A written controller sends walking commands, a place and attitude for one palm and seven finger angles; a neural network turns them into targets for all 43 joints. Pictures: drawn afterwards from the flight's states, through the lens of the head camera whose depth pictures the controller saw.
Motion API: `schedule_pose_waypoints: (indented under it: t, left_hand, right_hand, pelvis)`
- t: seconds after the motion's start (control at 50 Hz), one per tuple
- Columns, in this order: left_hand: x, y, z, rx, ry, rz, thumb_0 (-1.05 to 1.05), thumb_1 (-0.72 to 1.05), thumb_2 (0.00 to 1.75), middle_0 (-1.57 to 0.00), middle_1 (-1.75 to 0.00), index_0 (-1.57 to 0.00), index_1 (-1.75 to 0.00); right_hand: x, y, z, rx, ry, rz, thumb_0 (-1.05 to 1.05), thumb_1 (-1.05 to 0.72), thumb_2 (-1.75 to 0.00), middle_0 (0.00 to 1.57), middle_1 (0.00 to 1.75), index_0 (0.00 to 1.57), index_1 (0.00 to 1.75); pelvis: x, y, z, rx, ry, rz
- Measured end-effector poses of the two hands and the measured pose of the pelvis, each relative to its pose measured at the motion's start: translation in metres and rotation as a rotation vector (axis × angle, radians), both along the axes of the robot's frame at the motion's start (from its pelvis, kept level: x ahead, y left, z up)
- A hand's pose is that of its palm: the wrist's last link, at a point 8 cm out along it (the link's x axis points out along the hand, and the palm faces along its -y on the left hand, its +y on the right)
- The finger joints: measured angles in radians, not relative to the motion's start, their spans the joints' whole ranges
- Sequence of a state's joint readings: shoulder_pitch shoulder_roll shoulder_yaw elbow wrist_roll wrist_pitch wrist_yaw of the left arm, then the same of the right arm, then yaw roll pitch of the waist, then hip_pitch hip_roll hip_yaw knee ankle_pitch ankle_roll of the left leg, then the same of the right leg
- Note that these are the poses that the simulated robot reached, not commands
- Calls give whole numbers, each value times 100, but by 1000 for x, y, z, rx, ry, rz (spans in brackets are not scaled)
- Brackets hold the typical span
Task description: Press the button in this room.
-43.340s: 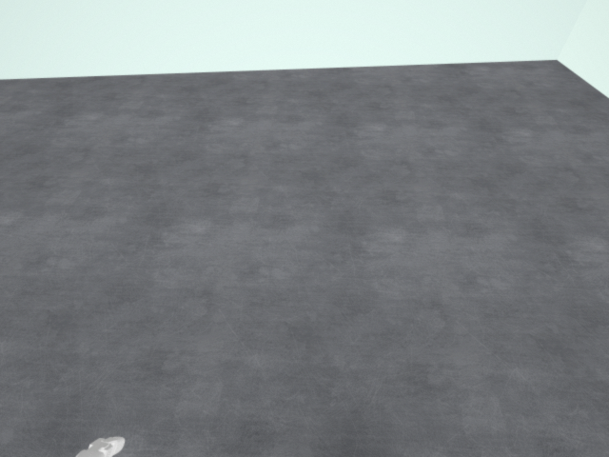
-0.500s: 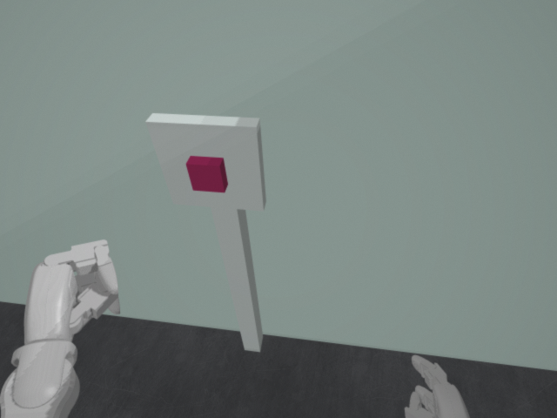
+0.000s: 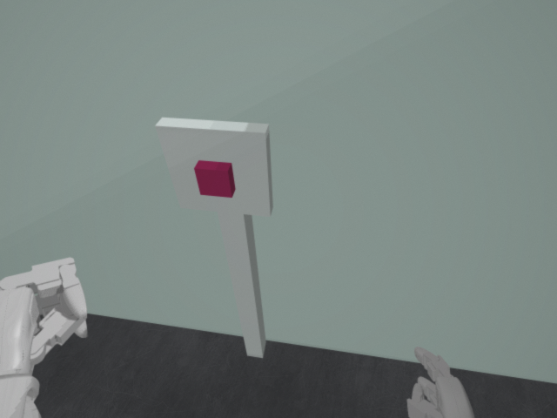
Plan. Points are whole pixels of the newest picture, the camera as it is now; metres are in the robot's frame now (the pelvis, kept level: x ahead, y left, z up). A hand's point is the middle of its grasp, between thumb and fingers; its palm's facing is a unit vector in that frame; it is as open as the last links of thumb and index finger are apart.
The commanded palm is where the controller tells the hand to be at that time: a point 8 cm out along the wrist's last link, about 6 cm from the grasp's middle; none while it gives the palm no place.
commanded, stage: draw the hand back to the body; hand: left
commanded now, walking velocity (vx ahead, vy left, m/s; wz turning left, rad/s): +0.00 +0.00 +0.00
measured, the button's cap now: (216, 178) +0.49 +0.19 +0.10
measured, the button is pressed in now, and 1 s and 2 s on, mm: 0 0 0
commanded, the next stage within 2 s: step back with the hand held close in 0.08 s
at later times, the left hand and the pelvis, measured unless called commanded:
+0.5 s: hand (91, 314) +0.18 +0.24 +0.14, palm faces +0.29 -0.84 -0.47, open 3.1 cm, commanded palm +0.12 +0.29 +0.17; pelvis -0.02 +0.01 +0.00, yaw -1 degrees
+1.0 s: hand out of the picture +0.08 +0.27 +0.16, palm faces +0.43 -0.79 -0.43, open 3.1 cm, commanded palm +0.02 +0.31 +0.17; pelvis -0.10 +0.02 -0.02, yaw +2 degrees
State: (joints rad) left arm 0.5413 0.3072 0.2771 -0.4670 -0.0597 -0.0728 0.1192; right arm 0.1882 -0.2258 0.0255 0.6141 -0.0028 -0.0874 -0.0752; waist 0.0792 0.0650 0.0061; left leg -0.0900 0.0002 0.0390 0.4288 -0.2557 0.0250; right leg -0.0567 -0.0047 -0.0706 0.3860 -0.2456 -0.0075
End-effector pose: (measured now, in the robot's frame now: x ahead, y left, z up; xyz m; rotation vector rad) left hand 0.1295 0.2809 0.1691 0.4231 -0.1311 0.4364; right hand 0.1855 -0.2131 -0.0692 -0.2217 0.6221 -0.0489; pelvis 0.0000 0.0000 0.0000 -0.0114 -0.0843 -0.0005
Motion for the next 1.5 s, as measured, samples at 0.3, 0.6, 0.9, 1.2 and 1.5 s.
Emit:
schedule_pose_waypoints:
  t: [0.3,0.6,0.9,1.2,1.5]
  left_hand:
    - [9,2,9,49,-22,-29,2,89,90,-130,-150,-131,-150]
    - [0,11,0,120,64,-145,2,89,90,-130,-150,-131,-150]
    - [-68,22,-2,147,-75,-94,2,89,90,-130,-150,-131,-150]
    - [-114,45,5,162,-189,-104,2,89,90,-131,-150,-131,-150]
    - [-178,3,11,145,-182,-274,2,89,90,-130,-150,-131,-150]
  right_hand:
    - [-17,-4,-6,0,53,-27,1,-90,-90,20,30,21,30]
    - [-56,-19,-6,-64,151,-159,1,-90,-90,20,30,20,30]
    - [-96,6,-6,-63,40,-82,1,-90,-90,20,30,21,30]
    - [-175,15,-15,-115,125,-116,1,-90,-90,20,30,21,30]
    - [-230,19,-16,-44,67,-59,1,-90,-90,21,30,21,30]
  pelvis:
    - [-4,0,0,-10,32,-1]
    - [-28,16,-5,-6,105,-13]
    - [-85,21,-20,-18,76,11]
    - [-135,37,-21,-72,71,37]
    - [-221,21,-22,-45,159,-61]
